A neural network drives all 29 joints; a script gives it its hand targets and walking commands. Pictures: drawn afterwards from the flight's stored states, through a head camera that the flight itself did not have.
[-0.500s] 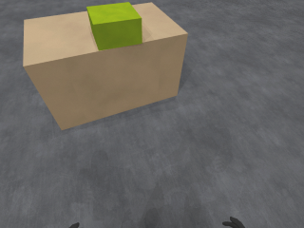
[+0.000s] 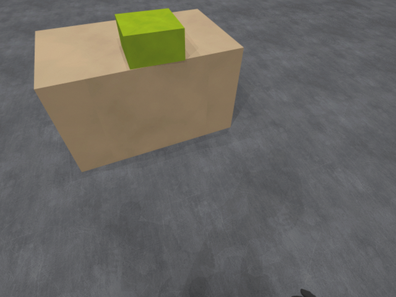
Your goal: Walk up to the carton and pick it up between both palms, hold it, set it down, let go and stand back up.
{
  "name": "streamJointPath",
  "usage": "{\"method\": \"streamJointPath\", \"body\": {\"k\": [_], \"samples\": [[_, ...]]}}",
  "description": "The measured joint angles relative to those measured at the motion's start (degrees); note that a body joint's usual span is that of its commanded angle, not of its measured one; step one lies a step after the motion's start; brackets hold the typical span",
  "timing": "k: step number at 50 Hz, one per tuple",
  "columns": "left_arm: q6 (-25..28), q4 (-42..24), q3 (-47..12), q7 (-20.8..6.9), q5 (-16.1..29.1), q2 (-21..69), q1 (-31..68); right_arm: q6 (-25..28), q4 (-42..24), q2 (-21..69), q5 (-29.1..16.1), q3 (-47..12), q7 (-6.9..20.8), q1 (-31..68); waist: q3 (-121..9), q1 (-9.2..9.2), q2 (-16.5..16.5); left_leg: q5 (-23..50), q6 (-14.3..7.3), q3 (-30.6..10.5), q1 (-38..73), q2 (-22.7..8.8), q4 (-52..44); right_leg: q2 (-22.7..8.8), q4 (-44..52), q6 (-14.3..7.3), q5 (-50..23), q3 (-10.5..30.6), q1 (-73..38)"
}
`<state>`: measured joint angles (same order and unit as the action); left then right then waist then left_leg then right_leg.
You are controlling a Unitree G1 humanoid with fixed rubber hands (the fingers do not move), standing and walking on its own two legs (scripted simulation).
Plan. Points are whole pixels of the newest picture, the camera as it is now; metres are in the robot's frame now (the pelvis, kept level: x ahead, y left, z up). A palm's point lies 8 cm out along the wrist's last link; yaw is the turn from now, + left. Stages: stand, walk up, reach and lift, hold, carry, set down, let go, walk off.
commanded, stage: stand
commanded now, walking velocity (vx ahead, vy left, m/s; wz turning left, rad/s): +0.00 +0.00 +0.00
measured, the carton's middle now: (150, 37) +1.28 +0.23 -0.06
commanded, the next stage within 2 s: none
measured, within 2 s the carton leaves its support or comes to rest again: neither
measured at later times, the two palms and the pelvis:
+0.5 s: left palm out of the picture +0.03 +0.24 -0.13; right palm out of the picture +0.04 -0.24 -0.12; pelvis -0.04 +0.00 +0.00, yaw +0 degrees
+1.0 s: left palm out of the picture +0.01 +0.24 -0.13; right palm out of the picture +0.02 -0.24 -0.12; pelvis -0.05 +0.00 +0.00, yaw +0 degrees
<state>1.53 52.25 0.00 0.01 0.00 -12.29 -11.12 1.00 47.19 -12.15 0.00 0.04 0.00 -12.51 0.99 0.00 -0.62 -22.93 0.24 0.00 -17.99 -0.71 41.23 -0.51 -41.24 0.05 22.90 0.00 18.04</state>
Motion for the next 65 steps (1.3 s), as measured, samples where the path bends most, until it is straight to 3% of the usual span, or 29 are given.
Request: {"method": "streamJointPath", "body": {"k": [37,65], "samples": [[-0.59,7.37,0.00,0.00,0.00,0.00,0.00,0.05,7.14,0.00,0.00,0.00,-0.03,0.00,0.02,0.00,-0.02,3.87,0.00,0.00,0.02,-0.04,-0.01,0.04,0.00,0.00,-3.87,0.02,0.00],[-0.82,7.70,0.00,0.00,0.00,-0.08,0.00,0.04,7.78,0.00,0.00,0.00,-0.03,0.00,2.76,0.00,-0.07,3.77,0.00,0.01,0.00,-0.04,-0.03,0.06,0.11,0.00,-3.90,0.07,0.00]]}}
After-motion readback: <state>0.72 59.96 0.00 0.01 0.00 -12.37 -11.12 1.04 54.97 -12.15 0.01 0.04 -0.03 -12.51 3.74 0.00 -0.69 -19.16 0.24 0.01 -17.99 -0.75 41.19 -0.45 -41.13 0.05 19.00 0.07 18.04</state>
